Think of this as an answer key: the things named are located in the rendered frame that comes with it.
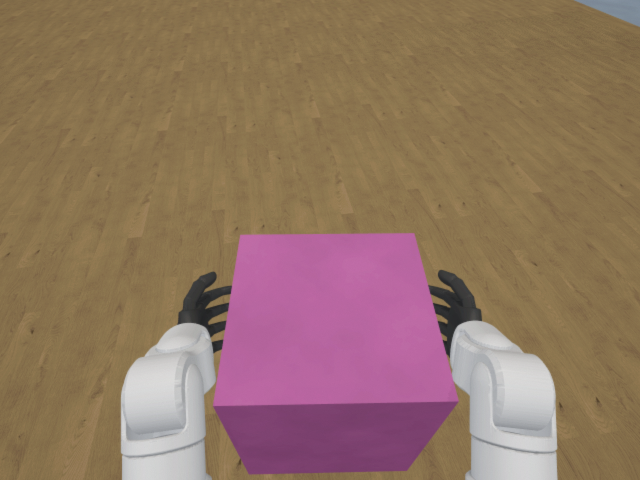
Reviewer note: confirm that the robot left forearm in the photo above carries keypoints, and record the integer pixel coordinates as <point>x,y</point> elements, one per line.
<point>162,407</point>

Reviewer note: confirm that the robot right hand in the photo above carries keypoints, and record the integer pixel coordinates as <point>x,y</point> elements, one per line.
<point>462,306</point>

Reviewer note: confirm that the carton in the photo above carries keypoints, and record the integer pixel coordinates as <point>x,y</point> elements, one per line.
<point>332,357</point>

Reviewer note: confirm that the robot right forearm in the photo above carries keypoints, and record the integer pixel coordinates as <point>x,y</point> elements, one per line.
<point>512,405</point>

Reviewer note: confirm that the robot left hand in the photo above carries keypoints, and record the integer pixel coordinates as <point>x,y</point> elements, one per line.
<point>196,301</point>

